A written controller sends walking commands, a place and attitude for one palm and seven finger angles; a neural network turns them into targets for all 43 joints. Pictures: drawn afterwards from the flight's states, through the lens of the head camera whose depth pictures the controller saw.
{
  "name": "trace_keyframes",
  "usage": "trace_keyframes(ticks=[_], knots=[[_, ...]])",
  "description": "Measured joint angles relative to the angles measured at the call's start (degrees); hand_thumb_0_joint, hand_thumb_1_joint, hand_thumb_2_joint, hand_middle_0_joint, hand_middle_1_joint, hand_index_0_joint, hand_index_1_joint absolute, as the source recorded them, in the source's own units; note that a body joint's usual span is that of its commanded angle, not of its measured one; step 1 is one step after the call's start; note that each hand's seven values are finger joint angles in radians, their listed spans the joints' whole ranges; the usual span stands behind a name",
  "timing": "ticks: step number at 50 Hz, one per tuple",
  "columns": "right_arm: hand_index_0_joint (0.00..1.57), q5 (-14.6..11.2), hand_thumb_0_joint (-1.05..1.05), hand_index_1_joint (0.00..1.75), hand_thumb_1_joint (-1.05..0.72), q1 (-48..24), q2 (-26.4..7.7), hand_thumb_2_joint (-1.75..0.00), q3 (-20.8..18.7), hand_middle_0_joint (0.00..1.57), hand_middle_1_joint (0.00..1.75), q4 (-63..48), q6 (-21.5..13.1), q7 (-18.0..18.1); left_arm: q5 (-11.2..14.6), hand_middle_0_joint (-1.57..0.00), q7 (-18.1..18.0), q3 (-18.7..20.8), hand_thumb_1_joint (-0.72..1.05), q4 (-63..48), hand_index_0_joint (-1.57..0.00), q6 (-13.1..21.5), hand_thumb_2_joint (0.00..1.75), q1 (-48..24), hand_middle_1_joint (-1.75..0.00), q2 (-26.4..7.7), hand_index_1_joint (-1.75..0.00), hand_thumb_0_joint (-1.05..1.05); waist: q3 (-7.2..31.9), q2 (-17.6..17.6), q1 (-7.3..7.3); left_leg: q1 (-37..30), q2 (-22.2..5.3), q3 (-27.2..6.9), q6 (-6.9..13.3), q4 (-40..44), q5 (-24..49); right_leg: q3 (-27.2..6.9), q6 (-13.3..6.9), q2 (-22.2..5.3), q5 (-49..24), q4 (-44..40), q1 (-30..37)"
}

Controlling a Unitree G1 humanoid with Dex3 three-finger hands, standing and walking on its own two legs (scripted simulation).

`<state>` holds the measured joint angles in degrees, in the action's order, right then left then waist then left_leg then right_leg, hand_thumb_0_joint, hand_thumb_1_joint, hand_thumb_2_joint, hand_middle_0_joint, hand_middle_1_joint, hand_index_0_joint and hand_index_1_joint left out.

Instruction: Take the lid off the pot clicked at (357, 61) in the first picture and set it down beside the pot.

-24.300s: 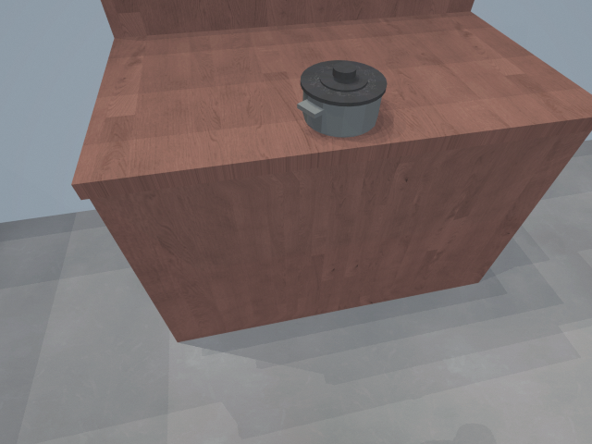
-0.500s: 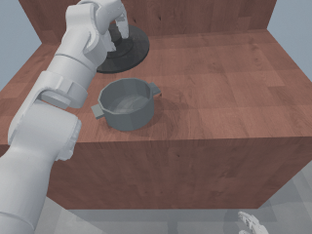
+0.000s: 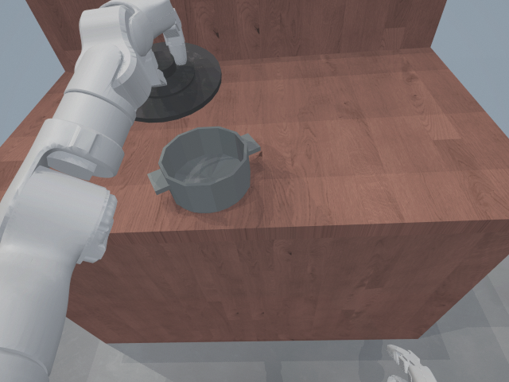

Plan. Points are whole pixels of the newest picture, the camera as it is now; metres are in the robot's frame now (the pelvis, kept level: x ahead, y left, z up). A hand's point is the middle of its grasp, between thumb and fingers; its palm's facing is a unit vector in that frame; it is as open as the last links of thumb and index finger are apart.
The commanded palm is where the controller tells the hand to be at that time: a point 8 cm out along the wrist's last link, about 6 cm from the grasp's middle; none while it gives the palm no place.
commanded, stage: move the lid sideways beside the pot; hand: left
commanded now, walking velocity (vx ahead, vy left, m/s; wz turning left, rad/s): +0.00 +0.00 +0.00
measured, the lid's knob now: (159, 65) +0.50 +0.13 +0.27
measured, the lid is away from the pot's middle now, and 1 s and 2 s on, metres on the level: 0.04 0.17 0.25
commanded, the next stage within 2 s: lower the lid onto the table in 1.78 s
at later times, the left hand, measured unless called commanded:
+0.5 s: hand (104, 71) +0.48 +0.20 +0.28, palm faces -0.16 -0.04 -0.99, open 7.6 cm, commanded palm +0.45 +0.20 +0.35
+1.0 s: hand (62, 77) +0.46 +0.25 +0.28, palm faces -0.16 -0.04 -0.99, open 7.6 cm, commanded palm +0.45 +0.25 +0.35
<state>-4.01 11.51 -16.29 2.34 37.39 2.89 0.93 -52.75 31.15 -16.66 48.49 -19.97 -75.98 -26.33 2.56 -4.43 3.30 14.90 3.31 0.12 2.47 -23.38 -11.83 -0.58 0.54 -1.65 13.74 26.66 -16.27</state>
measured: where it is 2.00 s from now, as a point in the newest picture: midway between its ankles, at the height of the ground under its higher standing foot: outside the picture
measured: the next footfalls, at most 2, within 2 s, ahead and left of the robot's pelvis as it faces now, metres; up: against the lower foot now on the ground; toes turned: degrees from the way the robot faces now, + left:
none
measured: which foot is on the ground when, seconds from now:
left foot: down 0.00-1.00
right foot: down 0.00-1.00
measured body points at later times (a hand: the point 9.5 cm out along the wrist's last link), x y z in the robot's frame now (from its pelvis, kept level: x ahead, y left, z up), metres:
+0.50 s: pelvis +0.01 +0.01 +0.00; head +0.03 -0.01 +0.45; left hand +0.48 +0.20 +0.33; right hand +0.12 -0.25 -0.12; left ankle +0.00 +0.10 -0.74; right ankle +0.00 -0.13 -0.74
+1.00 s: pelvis +0.00 +0.01 +0.00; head +0.03 -0.01 +0.45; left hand +0.46 +0.25 +0.34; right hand +0.13 -0.24 -0.12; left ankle +0.00 +0.10 -0.74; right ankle +0.00 -0.13 -0.74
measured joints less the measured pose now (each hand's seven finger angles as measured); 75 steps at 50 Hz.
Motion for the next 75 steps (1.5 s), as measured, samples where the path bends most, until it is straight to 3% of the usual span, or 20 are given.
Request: trace_keyframes(ticks=[6,21,45,75], knots=[[0.2,-0.41,0.01,0.3,-0.91,1.02,-0.43,-0.89,-0.29,0.2,0.3,0.36,0.21,0.35,0.19,-0.65,0.99,-1.07,0.2,1.11,-0.69,0.55,0.86,-0.14,-0.9,-2.48,-0.89,0.01,-0.55,0.78,0.37,0.43,-0.06,-0.39,0.06,-0.46,-0.13,0.42,0.04,0.05,-0.18,-0.39,0.11],[0.2,-0.51,0.01,0.3,-0.91,2.12,-0.52,-0.89,-0.81,0.2,0.3,0.08,0.49,-0.04,-0.51,-0.65,1.98,1.55,0.2,-1.94,-0.69,2.83,0.85,2.29,-0.9,-7.26,-0.89,0.01,-0.86,1.09,0.96,0.93,0.02,-0.42,0.6,-0.92,-0.71,0.45,0.55,-0.01,-0.57,-1.83,0.5],[0.2,-1.08,0.01,0.3,-0.91,0.75,-0.52,-0.89,-0.66,0.2,0.3,-1.12,2.89,-0.34,-0.82,-0.65,3.32,3.02,0.2,-5.69,-0.69,4.85,0.85,5.06,-0.9,-12.21,-0.89,0.01,-1.03,1.06,-0.08,1.88,0.44,-1.35,0.97,-1.53,-0.57,1.42,0.81,-0.4,-1.01,-2.55,0.54],[0.2,-1.71,0.01,0.3,-0.91,3.95,-1.43,-0.89,-0.66,0.2,0.3,-0.2,5.3,1.1,-3.0,-0.65,3.51,9.27,0.2,2.19,-0.69,11.88,0.85,4.86,-0.9,-21.66,-0.89,0.01,-2.14,1.15,1.79,2.66,-0.9,-1.07,0.59,-2.18,-1.0,1.11,0.42,0.95,-2.04,-4.08,0.5]])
